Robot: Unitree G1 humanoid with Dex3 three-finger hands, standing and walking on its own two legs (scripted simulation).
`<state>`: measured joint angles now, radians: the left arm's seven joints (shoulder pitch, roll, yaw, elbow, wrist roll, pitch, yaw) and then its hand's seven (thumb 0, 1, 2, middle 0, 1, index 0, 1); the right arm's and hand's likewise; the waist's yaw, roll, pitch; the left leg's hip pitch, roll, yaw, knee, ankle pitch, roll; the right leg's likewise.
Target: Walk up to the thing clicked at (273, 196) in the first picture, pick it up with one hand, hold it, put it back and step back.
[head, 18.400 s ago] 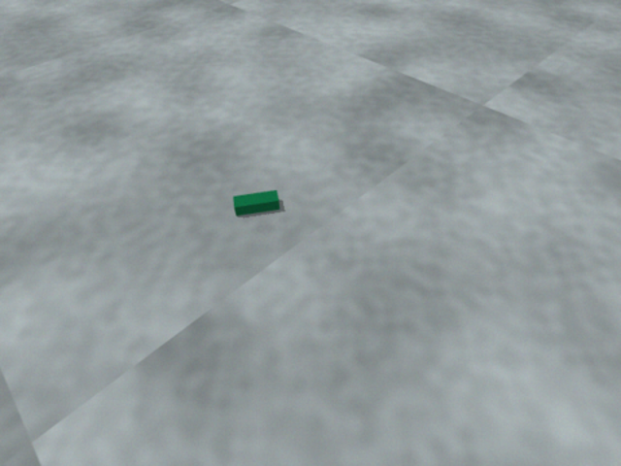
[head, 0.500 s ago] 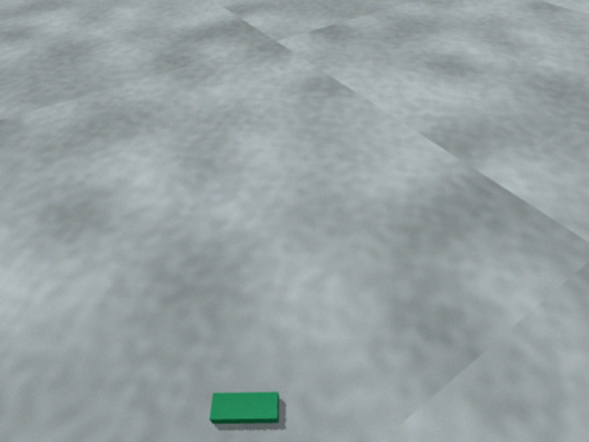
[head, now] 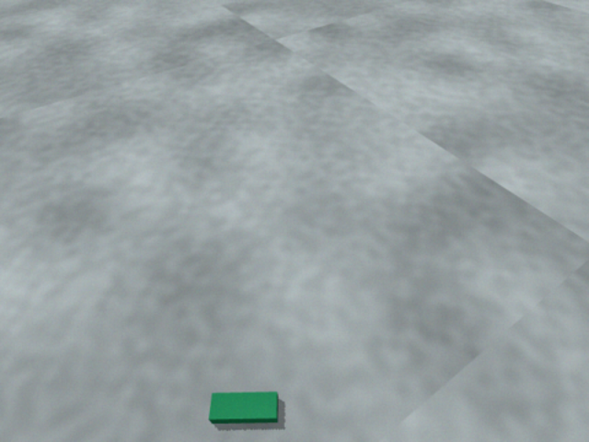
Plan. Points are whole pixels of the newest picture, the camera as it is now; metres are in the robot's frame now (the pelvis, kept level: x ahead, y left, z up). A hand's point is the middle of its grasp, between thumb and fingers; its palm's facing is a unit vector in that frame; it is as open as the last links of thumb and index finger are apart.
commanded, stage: stand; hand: left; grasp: from above
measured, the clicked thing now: (244, 407) +0.36 +0.19 -0.76
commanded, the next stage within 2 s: rise first in 0.58 s
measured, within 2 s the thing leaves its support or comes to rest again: neither
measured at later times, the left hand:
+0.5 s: hand out of the picture +0.07 +0.25 -0.16, palm faces -0.03 -0.94 -0.34, open 7.4 cm
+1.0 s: hand out of the picture +0.15 +0.25 -0.18, palm faces -0.07 -0.93 -0.37, open 10.4 cm
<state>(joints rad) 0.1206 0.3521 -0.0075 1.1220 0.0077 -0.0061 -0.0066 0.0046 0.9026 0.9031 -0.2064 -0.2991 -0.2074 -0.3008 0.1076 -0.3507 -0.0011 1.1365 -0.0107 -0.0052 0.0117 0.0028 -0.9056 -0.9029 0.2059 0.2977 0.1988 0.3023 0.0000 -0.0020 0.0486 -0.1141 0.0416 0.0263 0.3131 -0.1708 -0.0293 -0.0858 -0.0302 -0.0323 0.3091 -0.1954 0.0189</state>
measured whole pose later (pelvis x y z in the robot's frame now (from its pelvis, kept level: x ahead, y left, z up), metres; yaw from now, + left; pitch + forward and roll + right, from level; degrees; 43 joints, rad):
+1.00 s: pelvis -0.01 +0.00 -0.03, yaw +0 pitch +8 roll +0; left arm -0.01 0.32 0.14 0.97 0.16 0.03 -0.01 0.00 0.24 1.00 -0.06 -0.87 -0.07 -0.86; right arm 0.24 -0.24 -0.04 0.75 0.03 -0.03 -0.01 0.00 -0.93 -0.91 0.20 0.30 0.20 0.30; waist -0.03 -0.01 0.00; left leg -0.49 0.05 0.01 0.66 -0.30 -0.02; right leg -0.46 -0.03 -0.03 0.65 -0.33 0.02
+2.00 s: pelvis -0.10 +0.01 -0.34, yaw -3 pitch +33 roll -4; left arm -0.38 0.44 0.05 0.85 0.86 -0.10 0.22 0.00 -0.53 1.03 -0.08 -1.03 -0.07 -1.04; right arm 0.08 -0.27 -0.08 0.71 -0.03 -0.10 0.06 0.01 -0.88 -0.90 0.20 0.30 0.20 0.30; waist -0.02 0.02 -0.15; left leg -1.97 0.05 -0.08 2.03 -0.64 -0.02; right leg -1.91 -0.02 -0.02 2.01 -0.68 0.02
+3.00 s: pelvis -0.10 +0.01 -0.44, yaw -6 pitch +32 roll -5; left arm -0.69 0.53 0.03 1.28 1.25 -0.22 0.47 0.00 -0.52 1.01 -0.08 -1.00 -0.09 -1.00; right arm 0.09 -0.24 -0.05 0.80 -0.14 -0.06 0.12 0.00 -0.91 -0.90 0.21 0.30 0.20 0.30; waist -0.12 -0.02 -0.10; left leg -2.28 0.04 -0.13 2.36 -0.65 -0.02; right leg -2.20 0.00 -0.03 2.32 -0.68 0.04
